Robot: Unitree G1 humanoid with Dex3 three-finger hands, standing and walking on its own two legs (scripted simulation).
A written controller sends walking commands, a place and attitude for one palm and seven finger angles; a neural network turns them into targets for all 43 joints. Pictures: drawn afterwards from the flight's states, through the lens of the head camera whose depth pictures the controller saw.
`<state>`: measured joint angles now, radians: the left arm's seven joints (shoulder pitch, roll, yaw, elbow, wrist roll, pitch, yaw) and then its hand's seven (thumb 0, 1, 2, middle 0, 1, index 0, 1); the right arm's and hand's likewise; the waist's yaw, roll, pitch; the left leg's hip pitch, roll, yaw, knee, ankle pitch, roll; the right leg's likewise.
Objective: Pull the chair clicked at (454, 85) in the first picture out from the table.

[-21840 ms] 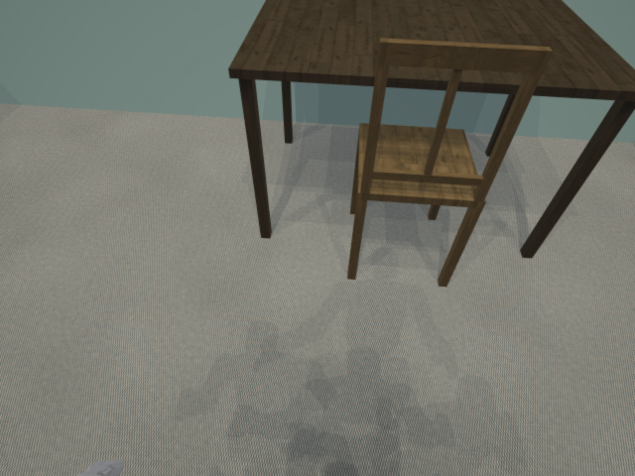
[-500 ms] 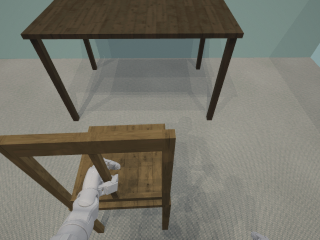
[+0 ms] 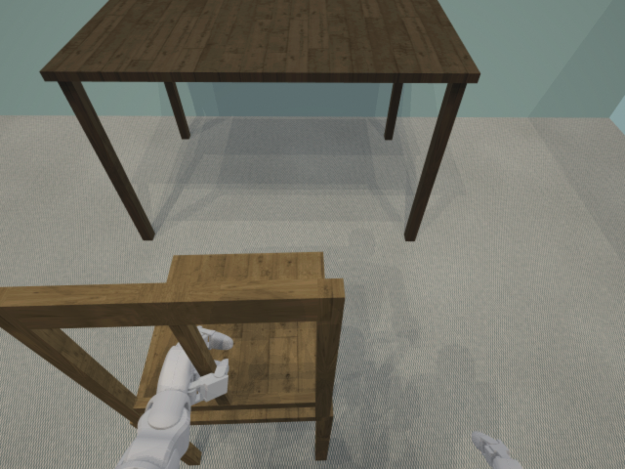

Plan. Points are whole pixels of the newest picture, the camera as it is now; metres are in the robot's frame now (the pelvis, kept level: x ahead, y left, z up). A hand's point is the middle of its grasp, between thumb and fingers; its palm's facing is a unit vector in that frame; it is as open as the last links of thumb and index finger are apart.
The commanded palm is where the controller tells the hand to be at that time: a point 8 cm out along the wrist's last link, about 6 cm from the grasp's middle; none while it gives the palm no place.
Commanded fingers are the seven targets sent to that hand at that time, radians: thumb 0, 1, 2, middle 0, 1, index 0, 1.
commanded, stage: open the thumb and straighten the fingers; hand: left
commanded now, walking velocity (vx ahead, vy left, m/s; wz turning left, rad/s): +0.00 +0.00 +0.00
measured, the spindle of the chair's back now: (206, 367) +0.27 +0.18 -0.08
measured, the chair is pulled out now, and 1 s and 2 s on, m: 0.63 0.63 0.63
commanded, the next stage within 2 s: draw the fingers out of the gap in 0.80 s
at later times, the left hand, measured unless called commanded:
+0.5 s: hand (211, 368) +0.27 +0.17 -0.09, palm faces +0.09 -0.98 -0.17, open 13.1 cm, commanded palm +0.24 +0.21 -0.06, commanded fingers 0.00 -0.55 0.20 -0.17 -0.51 -0.17 -0.51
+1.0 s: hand (202, 383) +0.25 +0.18 -0.09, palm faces +0.11 -0.98 -0.18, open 17.4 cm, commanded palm +0.22 +0.23 -0.06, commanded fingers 0.00 -0.55 0.20 0.00 0.00 0.00 0.00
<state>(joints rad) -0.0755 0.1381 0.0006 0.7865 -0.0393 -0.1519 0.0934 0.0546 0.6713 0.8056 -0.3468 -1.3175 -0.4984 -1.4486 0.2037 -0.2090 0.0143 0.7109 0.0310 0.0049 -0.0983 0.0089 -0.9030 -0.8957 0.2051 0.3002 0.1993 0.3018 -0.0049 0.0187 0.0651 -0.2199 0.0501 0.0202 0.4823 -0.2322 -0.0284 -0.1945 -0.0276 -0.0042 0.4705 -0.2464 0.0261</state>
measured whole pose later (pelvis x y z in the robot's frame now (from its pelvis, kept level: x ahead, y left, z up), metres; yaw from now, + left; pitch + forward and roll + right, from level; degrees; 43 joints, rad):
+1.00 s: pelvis +0.03 +0.00 -0.05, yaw +3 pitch +11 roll -1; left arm 0.26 0.21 0.03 0.13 -0.08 0.16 0.05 -0.01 -0.54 0.20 -0.01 -0.03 -0.01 -0.03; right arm 0.24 -0.26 0.00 0.54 0.04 -0.07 -0.08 0.01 -0.90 -0.90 0.20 0.30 0.20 0.30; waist -0.05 0.03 -0.11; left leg -0.66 0.03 -0.04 0.92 -0.46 -0.03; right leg -0.61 -0.05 -0.04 0.90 -0.49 0.03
